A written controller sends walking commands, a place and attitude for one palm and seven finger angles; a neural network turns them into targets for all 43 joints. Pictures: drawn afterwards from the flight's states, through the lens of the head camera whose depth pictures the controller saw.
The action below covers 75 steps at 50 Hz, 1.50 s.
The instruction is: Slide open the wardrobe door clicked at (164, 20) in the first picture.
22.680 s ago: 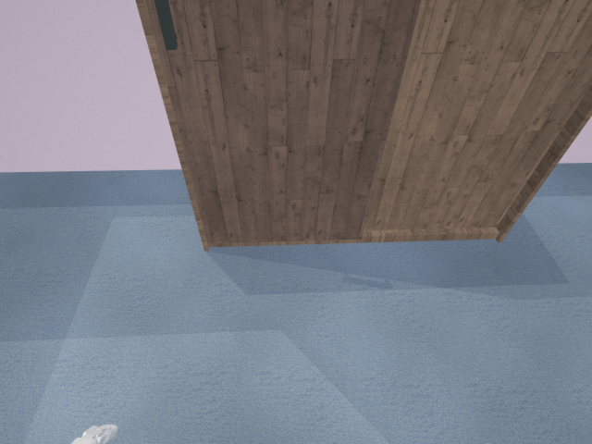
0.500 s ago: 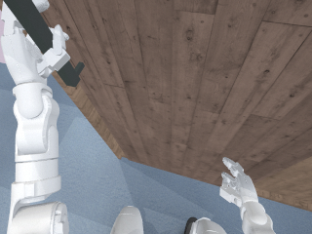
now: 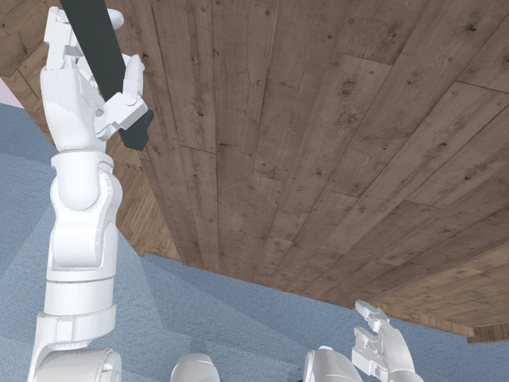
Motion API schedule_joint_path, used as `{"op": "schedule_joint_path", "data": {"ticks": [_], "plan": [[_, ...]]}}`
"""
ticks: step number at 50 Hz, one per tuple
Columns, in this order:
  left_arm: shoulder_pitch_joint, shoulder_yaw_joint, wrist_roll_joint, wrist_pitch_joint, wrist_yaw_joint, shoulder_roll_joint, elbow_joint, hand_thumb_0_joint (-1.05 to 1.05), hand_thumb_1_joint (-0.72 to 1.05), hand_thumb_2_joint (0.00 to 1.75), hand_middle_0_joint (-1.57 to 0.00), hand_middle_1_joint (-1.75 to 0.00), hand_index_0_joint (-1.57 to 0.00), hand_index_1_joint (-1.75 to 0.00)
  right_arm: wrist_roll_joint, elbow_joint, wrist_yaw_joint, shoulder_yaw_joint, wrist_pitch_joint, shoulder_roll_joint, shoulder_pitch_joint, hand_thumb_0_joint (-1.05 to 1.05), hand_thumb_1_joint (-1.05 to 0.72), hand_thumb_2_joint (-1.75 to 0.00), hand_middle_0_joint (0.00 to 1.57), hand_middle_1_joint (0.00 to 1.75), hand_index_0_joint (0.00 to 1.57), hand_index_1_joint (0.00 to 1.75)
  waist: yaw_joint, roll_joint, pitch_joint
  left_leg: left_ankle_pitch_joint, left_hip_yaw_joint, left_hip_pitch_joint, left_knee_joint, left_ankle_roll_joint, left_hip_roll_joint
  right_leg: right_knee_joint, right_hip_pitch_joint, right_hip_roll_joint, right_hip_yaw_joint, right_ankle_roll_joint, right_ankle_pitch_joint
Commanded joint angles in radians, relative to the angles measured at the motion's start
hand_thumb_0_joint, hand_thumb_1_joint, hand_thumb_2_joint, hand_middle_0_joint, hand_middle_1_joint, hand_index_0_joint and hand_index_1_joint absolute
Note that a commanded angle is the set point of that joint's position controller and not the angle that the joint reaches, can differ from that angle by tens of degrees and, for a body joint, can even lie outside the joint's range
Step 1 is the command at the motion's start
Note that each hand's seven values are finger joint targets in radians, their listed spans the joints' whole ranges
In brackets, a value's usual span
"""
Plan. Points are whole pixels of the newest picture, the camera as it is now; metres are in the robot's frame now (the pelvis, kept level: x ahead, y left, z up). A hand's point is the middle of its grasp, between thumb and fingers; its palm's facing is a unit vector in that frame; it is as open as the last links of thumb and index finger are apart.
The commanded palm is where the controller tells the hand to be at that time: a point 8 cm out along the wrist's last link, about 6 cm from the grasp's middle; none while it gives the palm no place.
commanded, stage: step sideways, sliding the door along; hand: left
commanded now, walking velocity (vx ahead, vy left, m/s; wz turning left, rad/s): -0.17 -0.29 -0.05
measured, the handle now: (111, 37) +0.39 +0.26 +0.24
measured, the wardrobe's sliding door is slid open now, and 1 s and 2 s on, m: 0.16 0.44 0.51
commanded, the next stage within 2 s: stop walking and hold the door there in 1.80 s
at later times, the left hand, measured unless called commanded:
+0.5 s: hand (254, 133) +0.35 +0.09 +0.20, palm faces +0.31 -0.95 -0.03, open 7.3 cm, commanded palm +0.32 +0.07 +0.18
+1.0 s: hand (389, 166) +0.34 -0.05 +0.20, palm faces +0.35 -0.93 -0.07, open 7.4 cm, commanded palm +0.31 -0.07 +0.18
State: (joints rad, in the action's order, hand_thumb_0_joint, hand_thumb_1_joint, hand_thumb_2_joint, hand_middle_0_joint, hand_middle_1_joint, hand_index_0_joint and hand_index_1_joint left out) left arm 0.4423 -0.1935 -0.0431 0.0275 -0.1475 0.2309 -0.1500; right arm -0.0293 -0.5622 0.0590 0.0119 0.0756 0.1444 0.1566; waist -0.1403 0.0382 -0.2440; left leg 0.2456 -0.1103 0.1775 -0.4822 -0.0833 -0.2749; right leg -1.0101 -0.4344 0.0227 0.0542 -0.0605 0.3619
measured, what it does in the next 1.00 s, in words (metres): steps to the right: right foot, then left foot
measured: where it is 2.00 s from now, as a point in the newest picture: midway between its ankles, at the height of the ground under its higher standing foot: outside the picture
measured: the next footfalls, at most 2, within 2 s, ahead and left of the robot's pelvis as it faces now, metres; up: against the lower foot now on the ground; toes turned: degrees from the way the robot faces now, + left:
right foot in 0.18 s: +0.04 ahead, -0.18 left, +0.00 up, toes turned -6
left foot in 0.42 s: +0.02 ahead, +0.02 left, +0.00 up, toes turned +11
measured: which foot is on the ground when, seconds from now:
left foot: down 0.00-0.18, up 0.20-0.40, down 0.42-0.88, up 0.90-1.00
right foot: up 0.00-0.16, down 0.18-0.42, up 0.44-0.84, down 0.86-1.00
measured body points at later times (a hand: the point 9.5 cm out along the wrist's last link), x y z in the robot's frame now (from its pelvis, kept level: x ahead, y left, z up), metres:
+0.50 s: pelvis -0.02 -0.10 -0.02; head +0.06 -0.08 +0.42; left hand +0.33 +0.14 +0.20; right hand +0.19 -0.33 -0.12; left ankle -0.02 +0.01 -0.75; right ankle -0.01 -0.21 -0.70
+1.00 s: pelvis -0.03 -0.23 -0.02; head +0.06 -0.26 +0.42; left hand +0.32 +0.00 +0.20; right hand +0.20 -0.44 -0.13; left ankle -0.05 -0.09 -0.69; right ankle -0.02 -0.35 -0.75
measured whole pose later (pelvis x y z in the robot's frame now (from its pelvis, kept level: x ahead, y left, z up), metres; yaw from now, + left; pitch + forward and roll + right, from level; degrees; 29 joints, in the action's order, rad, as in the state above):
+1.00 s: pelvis -0.03 -0.23 -0.02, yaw +2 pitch -1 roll +1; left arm 0.43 -0.16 -0.09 0.03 -0.21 0.18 -0.09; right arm -0.05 -0.61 -0.02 0.04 0.05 0.25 0.03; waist -0.09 0.09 -0.21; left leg 0.63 -0.04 0.44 -1.05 -0.03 -0.09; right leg -0.58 -0.27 0.07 0.12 0.01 0.28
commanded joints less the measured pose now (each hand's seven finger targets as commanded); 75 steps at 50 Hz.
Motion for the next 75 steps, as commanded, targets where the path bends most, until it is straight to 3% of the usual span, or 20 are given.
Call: {"op": "schedule_joint_path", "data": {"ticks": [1,6,8,9,12,19,21,23,31,39,42,44,45,49,53,55,56,66,72,75], "plan": [[0.406,0.254,-0.009,0.126,0.094,0.005,-0.313,0.00,0.90,0.90,-0.45,-1.40,-0.45,-1.40,-0.008,0.145,-0.022,0.070,0.066,0.188,-0.057,0.00,-0.90,-0.90,0.20,0.30,0.20,0.30,0.168,0.399,0.505,-0.951,-0.006,-0.418,0.015,0.144,-0.109,0.182,-0.006,-0.055,0.079,-0.006,-0.004],[0.394,0.208,-0.018,0.144,0.074,0.057,-0.273,0.00,0.90,0.90,-0.45,-1.40,-0.45,-1.40,-0.023,0.148,-0.024,0.053,0.077,0.179,-0.076,0.00,-0.90,-0.90,0.20,0.30,0.20,0.30,0.167,0.352,0.512,-0.772,0.001,-0.335,-0.081,0.114,-0.103,0.530,0.211,-0.058,0.069,0.015,-0.164],[0.394,0.189,-0.010,0.153,0.071,0.099,-0.292,0.00,0.90,0.90,-0.45,-1.40,-0.45,-1.40,-0.045,0.163,-0.028,0.041,0.069,0.153,-0.101,0.00,-0.90,-0.90,0.20,0.30,0.20,0.30,0.134,0.078,0.555,-0.385,0.008,-0.163,-0.288,0.114,0.021,0.690,0.414,0.048,-0.015,0.041,-0.586],[0.372,0.145,-0.001,0.151,0.061,0.167,-0.276,0.00,0.90,0.90,-0.45,-1.40,-0.45,-1.40,-0.048,0.169,-0.041,0.032,0.060,0.118,-0.128,0.00,-0.90,-0.90,0.20,0.30,0.20,0.30,0.130,-0.221,0.554,0.221,-0.004,0.098,-0.455,0.122,0.138,0.619,0.536,0.232,-0.182,0.119,-1.050],[0.305,0.124,-0.030,0.145,0.040,0.152,-0.345,0.00,0.90,0.90,-0.45,-1.40,-0.45,-1.40,-0.036,0.136,-0.075,0.042,0.046,0.140,-0.143,0.00,-0.90,-0.90,0.20,0.30,0.20,0.30,0.103,-0.355,0.557,0.450,0.133,0.298,-0.706,0.050,0.208,0.494,0.590,0.310,-0.253,0.192,-1.278],[0.341,0.213,-0.023,0.204,0.018,0.048,-0.433,0.00,0.90,0.90,-0.45,-1.40,-0.45,-1.40,-0.011,0.117,-0.107,0.049,-0.022,0.153,-0.141,0.00,-0.90,-0.90,0.20,0.30,0.20,0.30,0.159,-0.121,0.633,-0.210,0.018,-0.153,0.036,0.055,0.155,0.318,0.373,0.175,-0.085,0.148,-0.864],[0.342,0.285,-0.040,0.190,0.046,-0.014,-0.446,0.00,0.90,0.90,-0.45,-1.40,-0.45,-1.40,-0.015,0.150,-0.087,0.085,-0.019,0.228,-0.112,0.00,-0.90,-0.90,0.20,0.30,0.20,0.30,0.150,0.213,0.673,-1.163,0.483,-0.564,0.015,0.272,-0.324,0.036,-0.140,0.031,-0.051,0.037,0.173],[0.409,0.299,-0.008,0.181,0.073,-0.051,-0.386,0.00,0.90,0.90,-0.45,-1.40,-0.45,-1.40,-0.014,0.151,-0.039,0.081,-0.002,0.226,-0.136,0.00,-0.90,-0.90,0.20,0.30,0.20,0.30,0.153,0.071,0.622,-0.972,0.381,-0.465,-0.009,0.306,-0.326,-0.149,-0.187,0.012,-0.145,0.047,0.199],[0.457,0.367,-0.008,0.117,0.115,-0.096,-0.327,0.00,0.90,0.90,-0.45,-1.40,-0.45,-1.40,-0.002,0.137,-0.026,0.079,0.008,0.215,-0.109,0.00,-0.90,-0.90,0.20,0.30,0.20,0.30,0.160,0.237,0.500,-0.716,0.023,-0.270,0.055,0.168,-0.119,-0.056,-0.097,0.020,0.011,-0.001,-0.059],[0.450,0.349,-0.026,0.135,0.099,-0.078,-0.249,0.00,0.90,0.90,-0.45,-1.40,-0.45,-1.40,-0.017,0.148,-0.032,0.052,0.033,0.176,-0.088,0.00,-0.90,-0.90,0.20,0.30,0.20,0.30,0.165,0.365,0.519,-0.735,0.003,-0.294,-0.036,0.142,-0.119,0.355,0.114,-0.045,0.091,0.004,-0.021],[0.430,0.321,-0.015,0.145,0.088,-0.041,-0.246,0.00,0.90,0.90,-0.45,-1.40,-0.45,-1.40,-0.037,0.143,-0.032,0.040,0.037,0.160,-0.101,0.00,-0.90,-0.90,0.20,0.30,0.20,0.30,0.145,0.204,0.551,-0.528,0.027,-0.199,-0.200,0.120,-0.031,0.620,0.318,-0.015,0.068,0.017,-0.338],[0.400,0.268,0.005,0.147,0.070,0.064,-0.242,0.00,0.90,0.90,-0.45,-1.40,-0.45,-1.40,-0.039,0.152,-0.057,0.028,0.031,0.109,-0.154,0.00,-0.90,-0.90,0.20,0.30,0.20,0.30,0.122,-0.282,0.547,0.371,0.003,0.226,-0.521,0.124,0.175,0.566,0.540,0.290,-0.217,0.150,-1.160],[0.343,0.234,0.009,0.143,0.060,0.091,-0.242,0.00,0.90,0.90,-0.45,-1.40,-0.45,-1.40,-0.022,0.140,-0.073,0.025,0.034,0.112,-0.174,0.00,-0.90,-0.90,0.20,0.30,0.20,0.30,0.089,-0.292,0.524,0.497,0.070,0.306,-0.682,0.117,0.235,0.541,0.517,0.338,-0.246,0.181,-1.348],[0.390,0.299,-0.023,0.180,0.035,-0.036,-0.387,0.00,0.90,0.90,-0.45,-1.40,-0.45,-1.40,-0.017,0.098,-0.091,0.020,0.013,0.117,-0.189,0.00,-0.90,-0.90,0.20,0.30,0.20,0.30,0.123,-0.307,0.547,0.396,0.078,0.328,-0.522,0.055,0.211,0.457,0.609,0.272,-0.170,0.231,-1.208],[0.401,0.352,-0.013,0.216,0.050,-0.070,-0.400,0.00,0.90,0.90,-0.45,-1.40,-0.45,-1.40,-0.002,0.106,-0.098,0.051,-0.035,0.140,-0.169,0.00,-0.90,-0.90,0.20,0.30,0.20,0.30,0.168,-0.163,0.614,-0.168,-0.024,-0.112,0.049,0.047,0.171,0.292,0.373,0.162,-0.042,0.144,-0.872],[0.410,0.368,-0.035,0.206,0.070,-0.084,-0.403,0.00,0.90,0.90,-0.45,-1.40,-0.45,-1.40,-0.001,0.132,-0.084,0.096,-0.024,0.222,-0.130,0.00,-0.90,-0.90,0.20,0.30,0.20,0.30,0.160,0.168,0.687,-1.072,0.462,-0.537,0.021,0.269,-0.318,-0.010,-0.149,0.031,-0.033,0.041,0.153],[0.388,0.344,-0.006,0.192,0.075,-0.069,-0.315,0.00,0.90,0.90,-0.45,-1.40,-0.45,-1.40,-0.009,0.146,-0.056,0.087,-0.035,0.227,-0.118,0.00,-0.90,-0.90,0.20,0.30,0.20,0.30,0.149,0.104,0.687,-1.084,0.487,-0.524,-0.023,0.326,-0.358,-0.160,-0.166,0.039,-0.124,0.057,0.258],[0.532,0.408,-0.015,0.127,0.119,-0.147,-0.244,0.00,0.90,0.90,-0.45,-1.40,-0.45,-1.40,-0.009,0.125,-0.040,0.076,-0.015,0.205,-0.135,0.00,-0.90,-0.90,0.20,0.30,0.20,0.30,0.159,0.265,0.491,-0.451,-0.008,-0.190,0.104,0.173,-0.129,-0.063,-0.078,0.042,0.024,-0.003,-0.059],[0.536,0.321,-0.033,0.138,0.096,-0.049,-0.180,0.00,0.90,0.90,-0.45,-1.40,-0.45,-1.40,-0.024,0.122,-0.038,0.062,0.020,0.187,-0.082,0.00,-0.90,-0.90,0.20,0.30,0.20,0.30,0.167,0.367,0.549,-0.662,-0.013,-0.298,-0.019,0.163,-0.117,0.308,0.075,-0.034,0.110,-0.001,0.020],[0.535,0.256,-0.026,0.154,0.084,0.028,-0.166,0.00,0.90,0.90,-0.45,-1.40,-0.45,-1.40,-0.042,0.121,-0.028,0.052,0.030,0.178,-0.099,0.00,-0.90,-0.90,0.20,0.30,0.20,0.30,0.136,0.244,0.580,-0.494,0.003,-0.214,-0.202,0.111,-0.040,0.599,0.291,-0.022,0.093,0.015,-0.257]]}}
